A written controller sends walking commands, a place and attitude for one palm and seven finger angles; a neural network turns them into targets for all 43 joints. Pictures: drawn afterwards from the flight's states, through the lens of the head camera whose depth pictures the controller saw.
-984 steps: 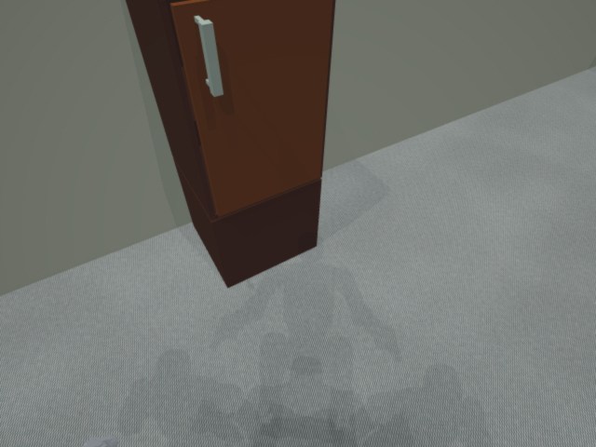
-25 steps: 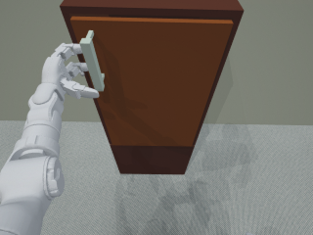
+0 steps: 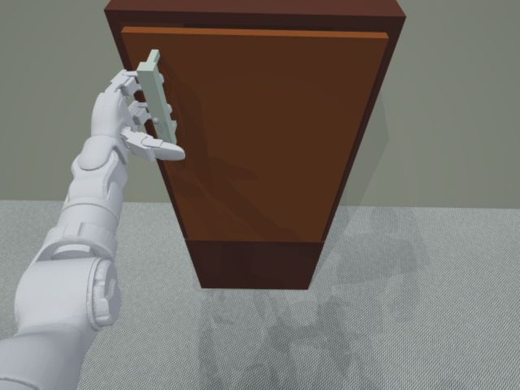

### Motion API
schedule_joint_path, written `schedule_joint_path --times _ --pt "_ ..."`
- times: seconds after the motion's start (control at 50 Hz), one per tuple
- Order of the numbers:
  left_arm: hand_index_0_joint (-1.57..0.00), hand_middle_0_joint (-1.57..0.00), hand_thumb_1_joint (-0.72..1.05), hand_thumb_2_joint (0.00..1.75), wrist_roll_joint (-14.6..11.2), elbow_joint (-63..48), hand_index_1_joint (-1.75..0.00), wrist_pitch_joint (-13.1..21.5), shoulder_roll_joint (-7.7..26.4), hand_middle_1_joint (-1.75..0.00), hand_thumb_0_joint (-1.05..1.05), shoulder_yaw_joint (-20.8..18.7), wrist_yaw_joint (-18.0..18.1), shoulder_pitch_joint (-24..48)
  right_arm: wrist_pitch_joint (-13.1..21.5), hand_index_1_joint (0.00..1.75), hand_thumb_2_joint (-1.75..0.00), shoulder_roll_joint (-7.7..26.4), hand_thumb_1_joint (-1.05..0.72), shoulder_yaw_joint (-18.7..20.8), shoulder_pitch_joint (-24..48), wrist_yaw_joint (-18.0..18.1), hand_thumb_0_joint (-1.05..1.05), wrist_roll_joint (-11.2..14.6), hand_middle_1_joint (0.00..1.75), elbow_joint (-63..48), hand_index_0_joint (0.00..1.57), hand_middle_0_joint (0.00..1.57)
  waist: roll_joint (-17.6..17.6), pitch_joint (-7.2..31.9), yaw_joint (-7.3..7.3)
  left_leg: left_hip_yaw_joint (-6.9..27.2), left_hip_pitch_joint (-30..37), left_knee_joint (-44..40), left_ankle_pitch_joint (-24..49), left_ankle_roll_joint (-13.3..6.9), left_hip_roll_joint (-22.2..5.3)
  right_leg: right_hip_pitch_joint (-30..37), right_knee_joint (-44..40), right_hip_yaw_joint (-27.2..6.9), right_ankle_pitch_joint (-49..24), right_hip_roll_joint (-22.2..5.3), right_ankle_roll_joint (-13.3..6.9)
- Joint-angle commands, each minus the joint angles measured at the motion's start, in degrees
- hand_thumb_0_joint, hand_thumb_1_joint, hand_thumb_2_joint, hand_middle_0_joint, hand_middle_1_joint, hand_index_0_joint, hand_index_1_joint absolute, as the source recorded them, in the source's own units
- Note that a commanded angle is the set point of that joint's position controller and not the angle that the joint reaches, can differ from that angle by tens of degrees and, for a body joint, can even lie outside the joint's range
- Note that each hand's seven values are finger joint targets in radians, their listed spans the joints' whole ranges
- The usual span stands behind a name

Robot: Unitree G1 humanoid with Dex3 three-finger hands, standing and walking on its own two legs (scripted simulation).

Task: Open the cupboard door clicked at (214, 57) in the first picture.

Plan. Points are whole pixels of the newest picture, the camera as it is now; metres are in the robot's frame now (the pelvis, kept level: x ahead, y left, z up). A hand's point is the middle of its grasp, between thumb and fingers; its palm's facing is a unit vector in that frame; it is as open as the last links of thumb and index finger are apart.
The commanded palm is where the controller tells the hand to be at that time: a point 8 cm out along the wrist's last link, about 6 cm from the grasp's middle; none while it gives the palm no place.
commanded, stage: slide the fingers in behind the handle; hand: left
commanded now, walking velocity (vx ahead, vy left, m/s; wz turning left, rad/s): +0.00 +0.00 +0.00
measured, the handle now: (161, 102) +0.52 +0.15 +0.16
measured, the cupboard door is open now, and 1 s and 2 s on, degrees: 0 0 33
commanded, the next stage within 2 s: close the thumb around the handle in 0.36 s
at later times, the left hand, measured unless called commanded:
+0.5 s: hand (168, 119) +0.47 +0.13 +0.16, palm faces -0.03 -1.00 +0.02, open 14.0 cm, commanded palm +0.45 +0.19 +0.16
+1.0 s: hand (170, 119) +0.48 +0.13 +0.16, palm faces -0.02 -1.00 +0.01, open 6.8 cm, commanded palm +0.45 +0.18 +0.16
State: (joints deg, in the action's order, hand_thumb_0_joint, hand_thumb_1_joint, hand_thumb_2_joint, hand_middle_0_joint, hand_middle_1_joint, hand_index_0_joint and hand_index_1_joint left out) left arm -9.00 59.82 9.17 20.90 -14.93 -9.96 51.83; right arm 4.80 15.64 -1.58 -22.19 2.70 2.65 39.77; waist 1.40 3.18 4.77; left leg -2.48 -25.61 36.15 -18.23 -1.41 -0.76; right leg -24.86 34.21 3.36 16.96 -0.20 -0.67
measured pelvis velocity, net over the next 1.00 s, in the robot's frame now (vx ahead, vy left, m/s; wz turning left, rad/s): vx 0.00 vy -0.01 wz -0.01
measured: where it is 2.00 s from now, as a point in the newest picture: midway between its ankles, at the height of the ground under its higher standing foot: outside the picture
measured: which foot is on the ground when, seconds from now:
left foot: down 0.00-1.00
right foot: down 0.00-1.00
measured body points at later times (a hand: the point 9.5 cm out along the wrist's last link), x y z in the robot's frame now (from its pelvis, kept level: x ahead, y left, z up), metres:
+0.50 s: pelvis +0.00 -0.01 +0.00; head +0.04 -0.01 +0.45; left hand +0.47 +0.19 +0.17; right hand +0.05 -0.27 -0.12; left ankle +0.00 +0.10 -0.73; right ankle +0.00 -0.11 -0.73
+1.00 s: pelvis +0.00 -0.01 +0.00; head +0.04 -0.02 +0.45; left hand +0.47 +0.19 +0.16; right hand +0.05 -0.27 -0.12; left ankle +0.00 +0.10 -0.73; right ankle +0.00 -0.11 -0.73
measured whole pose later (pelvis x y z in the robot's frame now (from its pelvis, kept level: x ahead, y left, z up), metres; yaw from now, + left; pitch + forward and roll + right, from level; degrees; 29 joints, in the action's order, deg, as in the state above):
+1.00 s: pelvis +0.00 -0.01 +0.00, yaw -1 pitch +8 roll +0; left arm -7.9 59.8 10.0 20.4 -16.1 -9.4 51.4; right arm 4.2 15.6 -1.5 -21.6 2.8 2.7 39.0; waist 1.6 3.0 5.4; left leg -3.0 -24.8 35.1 -17.8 -0.7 -1.5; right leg -24.8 33.9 2.8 16.7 0.6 -1.4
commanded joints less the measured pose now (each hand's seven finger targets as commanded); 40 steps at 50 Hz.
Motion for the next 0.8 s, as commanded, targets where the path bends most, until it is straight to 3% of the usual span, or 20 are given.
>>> schedule_joint_path --times 0.0,0.02,0.06,0.08,0.12,0.14,0.18,0.26,0.32,0.4,0.44,0.48,0.5,0.54,0.58,0.64,0.68,0.7,0.74,0.78 --pt "-0.3 -0.3 -0.5 0.3 0.2 -13.3 -1.2 4.6 8.4 -1.2 0.0 1.3 0.1 31.9 2.0 0.3 -0.9 8.7 -0.9 3.1 -3.1 0.4 0.0 -0.1 0.3 -5.2 0.2 0.2 0.3 19.0 2.42 4.0 14.3 -3.5 15.4 -0.4 0.2 2.3 -3.3 -1.2 -15.2 1.8 -0.8" --pt "-0.3 -0.3 -0.5 0.3 0.0 -13.7 -1.2 4.6 9.9 -1.2 0.0 -0.3 0.2 32.1 2.1 0.3 -0.9 8.8 -0.9 3.0 -2.8 0.4 0.0 0.0 0.3 -5.3 0.2 0.2 1.0 20.3 1.84 4.0 14.6 -3.6 15.7 -0.2 0.2 2.8 -3.0 -1.4 -15.7 1.9 -0.9" --pt "-0.3 -0.3 -0.5 0.3 -0.3 -13.8 -1.2 4.7 7.3 -1.2 0.0 1.7 0.1 33.3 2.5 0.3 -0.9 8.4 -0.9 2.8 -2.4 0.3 0.0 0.0 0.3 -5.3 0.2 0.2 1.3 20.0 2.43 4.1 15.0 -3.7 15.2 -0.2 0.3 2.5 -3.2 -1.4 -15.6 1.9 -0.8" --pt "-0.3 -0.3 -0.5 0.3 -0.2 -12.2 -1.2 4.5 9.3 -1.2 0.0 -0.3 0.2 31.4 2.5 0.3 -0.9 8.7 -0.9 3.0 -2.7 0.4 0.0 -0.1 0.3 -5.1 0.2 0.2 -1.0 19.5 1.81 4.0 13.9 -3.7 14.9 -0.3 0.2 3.0 -3.2 -1.3 -15.6 1.9 -0.8" --pt "-0.3 -0.3 -0.5 0.3 -0.1 -12.4 -1.2 4.8 11.2 -1.2 0.0 -1.6 0.5 31.9 2.3 0.3 -0.9 8.8 -0.9 2.7 -2.5 0.5 0.0 -0.1 0.3 -5.2 0.2 0.2 0.2 19.1 1.54 3.6 13.0 -3.7 15.0 -0.4 0.4 3.6 -3.2 -1.7 -16.3 1.8 -0.8" --pt "-0.3 -0.3 -0.5 0.3 0.1 -12.9 -1.2 4.9 11.2 -1.2 0.0 -1.6 0.6 31.2 2.3 0.3 -0.9 8.6 -0.9 2.7 -2.5 0.5 0.0 -0.1 0.3 -5.6 0.2 0.2 0.5 20.4 1.09 3.6 13.1 -3.8 15.2 -0.3 0.5 4.4 -2.9 -1.6 -16.5 1.8 -0.8" --pt "-0.3 -0.3 -0.5 0.3 0.4 -13.9 -1.2 5.2 8.9 -1.2 0.0 0.5 0.5 32.5 2.5 0.3 -0.9 8.3 -0.9 2.8 -2.2 0.4 0.0 0.0 0.3 -5.5 0.2 0.2 1.1 19.9 1.86 3.5 13.6 -3.6 15.4 -0.3 0.4 3.7 -3.0 -1.6 -16.7 1.8 -0.7" --pt "-0.3 -0.3 -0.5 0.3 -0.1 -12.9 -1.2 5.0 11.0 -1.2 0.0 -2.0 0.6 29.2 2.2 0.3 -0.9 8.5 -0.9 2.9 -2.1 0.4 0.0 0.0 0.3 -5.8 0.2 0.2 -2.1 20.5 0.98 3.0 12.5 -3.6 15.5 -0.6 0.6 5.8 -3.0 -1.8 -18.2 1.8 -0.6" --pt "-0.3 -0.3 -0.5 0.3 0.3 -14.7 -1.2 5.1 9.6 -1.2 0.0 -0.5 0.6 29.5 2.1 0.3 -0.9 8.3 -0.9 2.8 -1.7 0.3 0.0 0.1 0.3 -6.2 0.2 0.2 1.2 19.8 0.95 2.9 13.2 -3.5 16.8 -0.5 0.6 5.2 -2.9 -1.8 -18.9 1.7 -0.8" --pt "-0.3 -0.3 -0.5 0.3 0.2 -11.9 -1.2 4.0 13.5 -1.2 0.0 -3.9 1.0 27.7 1.5 0.3 -0.9 8.6 -0.9 2.8 -1.9 0.6 0.0 0.1 0.3 -6.6 0.2 0.2 -3.2 17.7 0.61 2.0 9.1 -4.0 13.4 -1.1 0.9 7.9 -3.8 -2.3 -18.0 1.5 -0.4" --pt "-0.3 -0.3 -0.5 0.3 0.8 -12.5 -1.2 4.1 14.7 -1.2 0.0 -4.0 0.9 28.9 1.4 0.3 -0.9 8.5 -0.9 2.6 -1.5 0.7 0.0 0.2 0.3 -6.9 0.2 0.2 -1.9 18.2 0.68 1.8 8.6 -4.2 12.5 -1.1 1.1 8.1 -3.9 -2.8 -17.8 1.4 -0.3" --pt "-0.31 -0.31 -0.39 0.35 1.1 -12.9 -1.21 4.3 12.8 -1.21 0.0 -2.4 0.6 28.7 1.3 0.3 -0.9 8.1 -0.9 2.6 -1.3 0.7 0.0 0.3 0.3 -7.0 0.2 0.2 0.4 18.6 0.76 1.8 9.7 -4.1 12.8 -1.0 1.1 7.3 -3.8 -2.8 -17.8 1.4 -0.5" --pt "-0.31 -0.31 -0.33 0.37 0.9 -12.8 -1.22 4.6 12.1 -1.22 0.0 -1.8 0.6 28.9 1.3 0.3 -0.9 8.1 -0.9 2.7 -2.0 0.7 0.0 0.2 0.3 -6.9 0.2 0.2 -1.6 18.9 1.25 2.1 10.0 -3.9 13.7 -1.1 1.0 7.7 -3.7 -2.3 -18.2 1.4 -0.4" --pt "-0.32 -0.32 -0.22 0.42 0.4 -13.5 -1.23 4.7 13.7 -1.23 0.0 -3.7 0.4 27.6 1.3 0.3 -0.9 8.4 -0.9 2.9 -1.9 0.7 0.0 0.2 0.3 -6.9 0.2 0.2 -0.4 21.0 0.34 1.9 11.1 -3.7 15.0 -1.0 1.0 8.5 -3.5 -2.7 -19.8 1.5 -0.5" --pt "-0.33 -0.33 -0.11 0.47 0.1 -13.6 -1.24 4.3 10.5 -1.24 0.0 -1.0 -0.1 28.4 1.2 0.3 -0.9 8.1 -0.9 2.8 -1.6 0.6 0.0 0.3 0.3 -6.9 0.2 0.2 -0.3 19.7 1.15 1.8 11.2 -3.8 14.6 -0.9 1.0 7.5 -3.8 -2.5 -19.6 1.6 -0.4" --pt "-0.34 -0.34 0.06 0.54 -0.1 -14.5 -1.26 4.5 10.8 -1.26 0.0 -1.4 0.2 28.9 1.3 0.3 -0.9 8.3 -0.9 3.0 -1.7 0.7 0.0 0.3 0.3 -6.7 0.2 0.2 -0.2 20.0 1.03 2.1 12.1 -3.8 14.5 -0.9 0.9 6.7 -3.9 -2.3 -18.7 1.7 -0.5" --pt "-0.35 -0.35 0.17 0.59 -0.1 -13.0 -1.27 3.9 8.8 -1.27 0.0 0.4 0.3 29.5 1.3 0.3 -0.9 8.1 -0.9 2.9 -1.5 0.7 0.0 0.4 0.3 -6.4 0.2 0.2 -0.6 17.8 1.85 2.1 11.3 -4.2 12.7 -0.9 0.9 5.5 -4.4 -2.2 -17.0 1.6 -0.4" --pt "-0.35 -0.35 0.23 0.61 -0.3 -12.5 -1.28 4.0 10.0 -1.28 0.0 -0.7 0.8 30.0 1.3 0.3 -0.9 8.4 -0.9 2.9 -2.2 0.8 0.0 0.2 0.3 -6.1 0.2 0.2 -2.6 17.1 1.94 2.2 10.4 -4.1 12.7 -1.1 0.9 6.1 -4.5 -2.1 -16.9 1.6 -0.3" --pt "-0.36 -0.36 0.34 0.66 0.3 -12.1 -1.29 3.9 13.6 -1.29 0.0 -3.3 1.2 30.1 1.2 0.3 -0.9 8.6 -0.9 2.7 -2.0 0.9 0.0 0.1 0.3 -6.2 0.2 0.2 -2.0 18.5 1.16 2.0 9.4 -4.3 12.1 -1.1 1.0 7.4 -4.2 -2.7 -17.0 1.4 -0.2" --pt "-0.37 -0.37 0.45 0.71 1.2 -13.0 -1.3 4.5 12.9 -1.3 0.0 -2.2 1.5 32.1 1.3 0.3 -0.9 8.3 -0.9 2.7 -2.0 0.8 0.0 0.0 0.3 -6.2 0.2 0.2 -0.1 19.3 1.48 2.0 9.8 -4.2 12.5 -1.0 1.2 7.3 -4.0 -2.9 -17.4 1.3 -0.3"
